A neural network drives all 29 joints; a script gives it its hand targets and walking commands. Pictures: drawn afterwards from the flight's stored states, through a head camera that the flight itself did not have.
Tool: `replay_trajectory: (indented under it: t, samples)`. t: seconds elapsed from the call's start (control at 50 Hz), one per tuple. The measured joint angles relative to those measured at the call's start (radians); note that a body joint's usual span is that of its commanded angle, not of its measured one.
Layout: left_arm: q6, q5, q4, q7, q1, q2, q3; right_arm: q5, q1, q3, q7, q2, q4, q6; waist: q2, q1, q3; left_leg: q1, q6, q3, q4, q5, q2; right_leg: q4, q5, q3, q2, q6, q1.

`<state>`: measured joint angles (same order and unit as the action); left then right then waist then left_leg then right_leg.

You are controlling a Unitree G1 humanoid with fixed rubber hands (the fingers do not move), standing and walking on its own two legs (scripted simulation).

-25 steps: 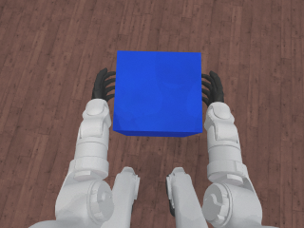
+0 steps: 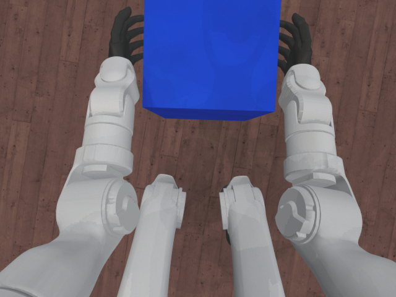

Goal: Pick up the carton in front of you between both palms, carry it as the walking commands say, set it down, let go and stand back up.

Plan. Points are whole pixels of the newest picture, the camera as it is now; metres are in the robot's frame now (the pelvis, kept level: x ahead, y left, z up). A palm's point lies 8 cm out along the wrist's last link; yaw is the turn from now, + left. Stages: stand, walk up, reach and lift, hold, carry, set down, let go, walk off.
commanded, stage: set down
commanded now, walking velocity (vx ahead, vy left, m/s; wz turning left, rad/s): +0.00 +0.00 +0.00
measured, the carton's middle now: (207, 67) +0.53 -0.01 -0.20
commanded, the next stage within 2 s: none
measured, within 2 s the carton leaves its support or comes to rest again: rests again in 0.76 s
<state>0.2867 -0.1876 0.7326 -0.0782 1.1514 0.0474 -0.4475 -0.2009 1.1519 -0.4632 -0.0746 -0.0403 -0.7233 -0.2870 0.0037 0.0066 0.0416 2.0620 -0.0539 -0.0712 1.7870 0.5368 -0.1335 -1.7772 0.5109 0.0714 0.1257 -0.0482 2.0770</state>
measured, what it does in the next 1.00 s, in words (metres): lowers itself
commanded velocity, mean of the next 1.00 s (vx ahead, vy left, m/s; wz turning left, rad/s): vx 0.00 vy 0.00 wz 0.00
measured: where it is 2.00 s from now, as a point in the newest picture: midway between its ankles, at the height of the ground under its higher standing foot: (198, 226)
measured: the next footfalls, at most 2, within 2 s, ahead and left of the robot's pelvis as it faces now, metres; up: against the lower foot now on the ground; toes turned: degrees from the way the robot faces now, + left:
none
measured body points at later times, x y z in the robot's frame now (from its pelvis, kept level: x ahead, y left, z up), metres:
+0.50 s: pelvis +0.01 +0.00 -0.09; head +0.38 +0.00 +0.16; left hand +0.56 +0.14 -0.27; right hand +0.56 -0.16 -0.26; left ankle +0.09 +0.12 -0.45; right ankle +0.10 -0.12 -0.45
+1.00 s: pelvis -0.01 +0.00 -0.11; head +0.36 +0.00 +0.14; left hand +0.56 +0.15 -0.28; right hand +0.55 -0.16 -0.28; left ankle +0.09 +0.12 -0.45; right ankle +0.10 -0.12 -0.45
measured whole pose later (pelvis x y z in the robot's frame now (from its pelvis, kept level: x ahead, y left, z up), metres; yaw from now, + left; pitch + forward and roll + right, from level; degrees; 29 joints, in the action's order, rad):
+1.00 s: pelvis -0.01 +0.00 -0.11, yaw +0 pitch +35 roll +0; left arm 0.20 -0.04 1.01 -0.08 1.46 0.23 -0.31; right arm -0.06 1.43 -0.35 -0.07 -0.22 -0.97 -0.21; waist 0.01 0.02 -0.38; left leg 2.19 -0.05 -0.03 2.22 0.64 -0.13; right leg -2.21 0.61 0.03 0.10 -0.04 2.20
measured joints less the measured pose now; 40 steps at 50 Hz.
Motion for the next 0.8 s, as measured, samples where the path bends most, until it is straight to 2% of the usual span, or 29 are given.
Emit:
replay_trajectory:
  t: [0.2,0.4,0.54,0.8]
  samples:
    - [-0.006,0.028,0.053,-0.013,0.136,0.059,0.024,0.025,0.129,0.021,-0.016,-0.057,-0.042,0.003,0.002,0.001,-0.125,0.111,-0.007,0.008,0.14,0.021,-0.011,-0.14,0.02,-0.005,0.009,-0.01,0.111]
    - [-0.027,0.121,0.102,-0.048,0.239,0.128,0.113,0.113,0.221,0.094,-0.044,-0.129,-0.08,0.022,0.002,0.007,-0.278,0.174,-0.01,0.018,0.285,0.064,-0.022,-0.285,0.067,-0.016,0.005,-0.014,0.171]
    - [-0.043,0.19,0.124,-0.072,0.229,0.153,0.181,0.18,0.213,0.144,-0.061,-0.151,-0.106,0.039,-0.002,0.006,-0.309,0.164,-0.001,0.027,0.358,0.113,-0.012,-0.355,0.115,-0.029,-0.002,-0.006,0.161]
    - [-0.077,0.169,0.232,-0.051,0.253,0.163,0.161,0.164,0.225,0.132,-0.034,-0.158,-0.198,0.069,0.005,0.01,-0.34,0.16,0.005,0.037,0.403,0.111,-0.007,-0.403,0.117,-0.036,-0.014,-0.001,0.155]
